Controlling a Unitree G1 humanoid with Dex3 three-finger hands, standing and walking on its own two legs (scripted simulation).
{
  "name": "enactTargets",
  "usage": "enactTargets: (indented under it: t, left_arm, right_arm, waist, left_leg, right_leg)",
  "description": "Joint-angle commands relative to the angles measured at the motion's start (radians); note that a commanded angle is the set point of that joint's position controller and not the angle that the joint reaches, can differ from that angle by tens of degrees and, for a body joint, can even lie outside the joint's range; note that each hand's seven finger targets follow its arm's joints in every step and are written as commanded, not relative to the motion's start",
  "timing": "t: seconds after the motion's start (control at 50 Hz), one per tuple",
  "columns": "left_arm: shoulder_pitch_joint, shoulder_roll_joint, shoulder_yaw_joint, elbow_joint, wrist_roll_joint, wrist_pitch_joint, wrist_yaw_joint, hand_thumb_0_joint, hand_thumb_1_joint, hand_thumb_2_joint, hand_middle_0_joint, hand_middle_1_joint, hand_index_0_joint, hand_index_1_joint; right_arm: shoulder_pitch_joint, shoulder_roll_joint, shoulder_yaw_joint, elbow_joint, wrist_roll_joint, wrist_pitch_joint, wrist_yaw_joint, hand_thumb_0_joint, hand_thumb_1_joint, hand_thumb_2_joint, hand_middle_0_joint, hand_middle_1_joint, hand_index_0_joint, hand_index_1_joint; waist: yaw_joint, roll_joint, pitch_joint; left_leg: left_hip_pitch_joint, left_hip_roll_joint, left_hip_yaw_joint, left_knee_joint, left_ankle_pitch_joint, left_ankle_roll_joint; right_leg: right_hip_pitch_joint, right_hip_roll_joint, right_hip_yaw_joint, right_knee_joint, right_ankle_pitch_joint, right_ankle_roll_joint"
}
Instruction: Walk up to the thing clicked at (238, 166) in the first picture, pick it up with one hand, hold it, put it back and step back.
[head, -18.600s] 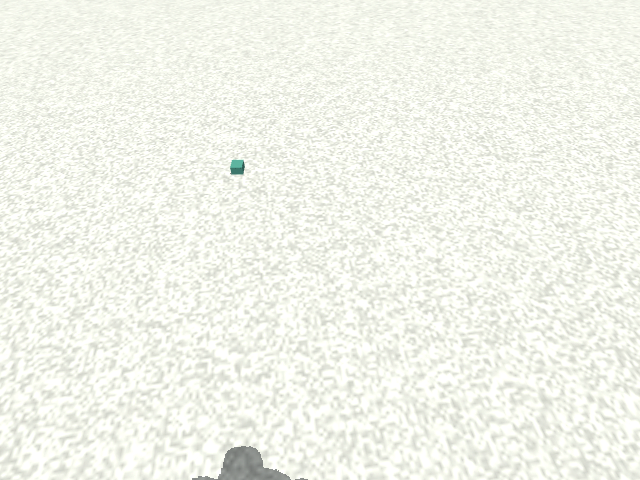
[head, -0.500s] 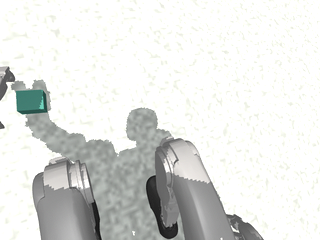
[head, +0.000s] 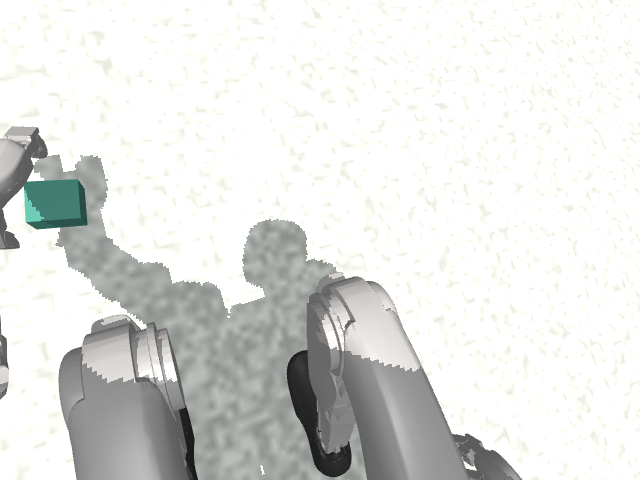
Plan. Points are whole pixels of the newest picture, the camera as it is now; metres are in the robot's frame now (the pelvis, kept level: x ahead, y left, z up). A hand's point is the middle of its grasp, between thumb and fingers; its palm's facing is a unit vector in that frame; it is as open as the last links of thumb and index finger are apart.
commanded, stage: approach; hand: left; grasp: from above
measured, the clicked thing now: (57, 204) +0.50 +0.28 -0.30
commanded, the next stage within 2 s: close in in 0.42 s
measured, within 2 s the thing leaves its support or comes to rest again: neither
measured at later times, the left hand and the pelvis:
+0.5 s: hand (23, 193) +0.48 +0.29 -0.18, palm faces -0.50 -0.04 -0.87, open 12.4 cm; pelvis +0.00 +0.00 +0.00, yaw +0 degrees
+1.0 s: hand (38, 203) +0.48 +0.28 -0.21, palm faces -0.47 -0.04 -0.88, open 12.6 cm; pelvis +0.00 +0.00 -0.01, yaw -1 degrees
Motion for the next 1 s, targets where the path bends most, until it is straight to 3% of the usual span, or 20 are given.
enactTargets:
  t: [0.0,0.06,0.12,0.24,0.3,0.36,0.4,0.44,0.5,0.54,0.6,0.62,0.68,0.72,0.82,0.88,0.92,0.98]
  left_arm:
    - [-0.438,0.141,0.0,-0.162,-0.002,0.023,0.074,0.0,-0.3,0.809,-0.256,-0.879,-0.275,-0.858]
    - [-0.415,0.196,0.034,-0.131,0.017,0.067,0.102,0.0,-0.289,0.799,-0.277,-0.845,-0.291,-0.83]
    - [-0.384,0.185,0.045,-0.092,0.015,0.123,0.114,0.0,-0.266,0.786,-0.303,-0.81,-0.313,-0.799]
    - [-0.275,0.198,0.042,-0.014,-0.047,0.193,0.056,0.0,-0.256,0.768,-0.311,-0.803,-0.324,-0.789]
    - [-0.281,0.227,0.058,-0.055,-0.091,0.181,0.016,0.0,-0.248,0.75,-0.308,-0.812,-0.327,-0.791]
    - [-0.289,0.227,0.053,-0.112,-0.103,0.145,-0.027,0.0,-0.256,0.749,-0.289,-0.837,-0.313,-0.811]
    - [-0.328,0.27,0.079,-0.207,-0.107,0.108,-0.032,0.0,-0.257,0.756,-0.296,-0.833,-0.317,-0.81]
    - [-0.324,0.251,0.074,-0.22,-0.095,0.079,-0.038,0.0,-0.238,0.756,-0.312,-0.832,-0.333,-0.81]
    - [-0.338,0.222,0.061,-0.274,-0.083,0.045,-0.036,0.0,-0.229,0.836,-0.322,-0.86,-0.334,-0.846]
    - [-0.338,0.203,0.052,-0.276,-0.074,0.039,-0.026,0.0,-0.281,0.795,-0.282,-0.831,-0.299,-0.812]
    - [-0.306,0.129,-0.002,-0.174,-0.065,0.039,-0.014,0.0,-0.283,0.845,-0.286,-0.838,-0.295,-0.827]
    - [-0.321,0.134,-0.005,-0.154,-0.061,0.036,-0.009,0.0,-0.271,0.884,-0.294,-0.862,-0.301,-0.854]
    - [-0.328,0.183,0.018,-0.137,-0.039,0.029,0.021,0.0,-0.216,0.882,-0.328,-0.871,-0.339,-0.858]
    - [-0.332,0.168,0.01,-0.112,-0.032,0.029,0.036,0.0,-0.186,0.86,-0.335,-0.88,-0.354,-0.859]
    - [-0.34,0.194,0.024,-0.004,0.0,0.033,0.087,0.0,-0.322,0.824,-0.222,-0.849,-0.232,-0.837]
    - [-0.381,0.249,0.045,-0.021,0.012,0.029,0.125,0.0,-0.318,0.833,-0.242,-0.829,-0.245,-0.824]
    - [-0.359,0.247,0.05,0.026,0.017,0.037,0.143,0.0,-0.315,0.836,-0.245,-0.823,-0.247,-0.819]
    - [-0.369,0.288,0.064,0.025,0.024,0.04,0.168,0.0,-0.317,0.84,-0.243,-0.822,-0.244,-0.819]
  right_arm:
    - [0.224,-0.281,-0.077,0.01,-0.009,-0.017,-0.016,0.0,-0.912,-0.898,0.2,0.3,0.2,0.3]
    - [0.222,-0.284,-0.071,-0.002,-0.008,-0.017,-0.016,0.0,-0.913,-0.899,0.2,0.3,0.2,0.3]
    - [0.22,-0.278,-0.065,-0.021,-0.006,-0.013,-0.011,0.0,-0.911,-0.898,0.2,0.3,0.2,0.3]
    - [0.209,-0.269,-0.045,-0.043,0.019,-0.012,-0.013,0.0,-0.91,-0.896,0.2,0.3,0.2,0.3]
    - [0.213,-0.27,-0.044,-0.056,0.028,-0.01,-0.016,0.0,-0.91,-0.896,0.2,0.3,0.2,0.3]
    - [0.218,-0.287,-0.05,-0.06,0.028,-0.012,-0.024,0.0,-0.909,-0.896,0.2,0.3,0.2,0.3]
    - [0.226,-0.286,-0.052,-0.056,0.026,-0.008,-0.028,0.0,-0.91,-0.897,0.2,0.3,0.2,0.3]
    - [0.242,-0.289,-0.057,-0.051,0.018,-0.007,-0.025,0.0,-0.913,-0.898,0.2,0.3,0.2,0.3]
    - [0.25,-0.292,-0.075,-0.044,0.013,-0.002,-0.024,0.0,-0.911,-0.897,0.2,0.3,0.2,0.3]
    - [0.253,-0.285,-0.081,-0.032,0.012,0.001,-0.02,0.0,-0.912,-0.899,0.199,0.3,0.199,0.3]
    - [0.255,-0.28,-0.073,-0.013,0.008,0.003,-0.011,0.0,-0.909,-0.898,0.199,0.3,0.199,0.3]
    - [0.251,-0.286,-0.069,-0.012,0.007,0.003,-0.011,0.0,-0.909,-0.898,0.199,0.3,0.2,0.3]
    - [0.241,-0.288,-0.059,-0.015,-0.001,0.0,-0.011,0.0,-0.909,-0.898,0.199,0.3,0.199,0.3]
    - [0.228,-0.286,-0.055,-0.017,-0.005,-0.002,-0.009,0.0,-0.908,-0.897,0.199,0.3,0.199,0.3]
    - [0.215,-0.3,-0.039,-0.027,-0.02,-0.025,-0.006,0.0,-0.905,-0.9,0.199,0.3,0.199,0.3]
    - [0.197,-0.306,-0.021,-0.038,-0.028,-0.041,-0.006,0.0,-0.904,-0.901,0.199,0.3,0.199,0.3]
    - [0.193,-0.315,-0.019,-0.045,-0.032,-0.055,0.0,0.0,-0.906,-0.901,0.199,0.3,0.199,0.3]
    - [0.19,-0.324,-0.003,-0.052,-0.04,-0.069,0.001,0.0,-0.904,-0.901,0.199,0.3,0.199,0.3]
  waist:
    - [-0.07,0.452,-0.67]
    - [-0.039,0.508,-0.701]
    - [-0.04,0.497,-0.697]
    - [-0.033,0.349,-0.651]
    - [-0.035,0.295,-0.643]
    - [-0.053,0.274,-0.621]
    - [-0.032,0.329,-0.693]
    - [-0.045,0.36,-0.677]
    - [-0.043,0.408,-0.709]
    - [-0.036,0.433,-0.729]
    - [-0.067,0.384,-0.628]
    - [-0.075,0.362,-0.616]
    - [-0.052,0.399,-0.625]
    - [-0.055,0.398,-0.624]
    - [-0.091,0.374,-0.532]
    - [-0.087,0.415,-0.591]
    - [-0.1,0.418,-0.558]
    - [-0.105,0.435,-0.597]
  left_leg:
    - [0.611,0.0,0.053,-0.243,0.152,0.007]
    - [0.62,-0.001,0.063,-0.257,0.165,0.003]
    - [0.588,-0.004,0.077,-0.261,0.179,0.01]
    - [0.439,-0.004,0.097,-0.23,0.155,0.04]
    - [0.376,-0.007,0.094,-0.223,0.124,0.046]
    - [0.386,-0.006,0.084,-0.208,0.11,0.041]
    - [0.443,-0.006,0.088,-0.212,0.139,0.032]
    - [0.466,-0.006,0.084,-0.207,0.147,0.022]
    - [0.532,-0.005,0.075,-0.208,0.155,0.013]
    - [0.566,-0.005,0.073,-0.219,0.164,0.012]
    - [0.541,-0.003,0.062,-0.225,0.15,0.016]
    - [0.52,-0.004,0.058,-0.22,0.141,0.019]
    - [0.544,-0.005,0.061,-0.225,0.166,0.016]
    - [0.552,-0.003,0.059,-0.225,0.174,0.016]
    - [0.5,-0.001,0.054,-0.215,0.132,0.019]
    - [0.533,0.002,0.054,-0.214,0.139,0.017]
    - [0.538,0.007,0.042,-0.212,0.129,0.014]
    - [0.537,0.009,0.048,-0.191,0.157,0.017]
  right_leg:
    - [0.238,0.031,-0.065,-0.235,0.241,-0.049]
    - [0.25,0.031,-0.06,-0.227,0.254,-0.055]
    - [0.274,0.032,-0.053,-0.233,0.276,-0.055]
    - [0.378,0.042,-0.015,-0.262,0.269,-0.04]
    - [0.417,0.039,0.004,-0.279,0.219,-0.035]
    - [0.389,0.04,-0.005,-0.286,0.186,-0.044]
    - [0.43,0.035,-0.01,-0.284,0.217,-0.042]
    - [0.409,0.033,-0.022,-0.275,0.221,-0.048]
    - [0.366,0.032,-0.037,-0.272,0.223,-0.053]
    - [0.35,0.031,-0.044,-0.263,0.235,-0.05]
    - [0.302,0.036,-0.058,-0.261,0.233,-0.047]
    - [0.292,0.036,-0.061,-0.259,0.229,-0.047]
    - [0.306,0.033,-0.065,-0.248,0.247,-0.046]
    - [0.301,0.038,-0.066,-0.242,0.258,-0.045]
    - [0.262,0.038,-0.072,-0.235,0.226,-0.045]
    - [0.294,0.04,-0.07,-0.228,0.233,-0.045]
    - [0.263,0.039,-0.082,-0.212,0.222,-0.046]
    - [0.306,0.043,-0.079,-0.213,0.257,-0.042]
